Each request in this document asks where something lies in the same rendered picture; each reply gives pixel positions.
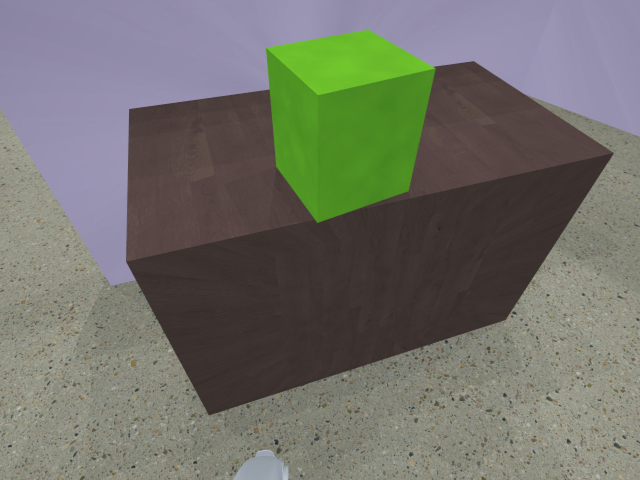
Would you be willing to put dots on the carton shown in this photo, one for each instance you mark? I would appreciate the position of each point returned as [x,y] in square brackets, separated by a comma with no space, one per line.
[347,113]

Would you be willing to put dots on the pedestal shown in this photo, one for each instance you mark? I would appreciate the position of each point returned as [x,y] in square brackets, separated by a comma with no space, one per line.
[256,297]

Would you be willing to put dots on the left robot thigh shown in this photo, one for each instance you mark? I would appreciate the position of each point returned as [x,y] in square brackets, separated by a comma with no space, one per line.
[263,468]

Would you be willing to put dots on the left robot shin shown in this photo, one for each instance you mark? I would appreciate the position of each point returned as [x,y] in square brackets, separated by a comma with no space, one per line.
[265,453]

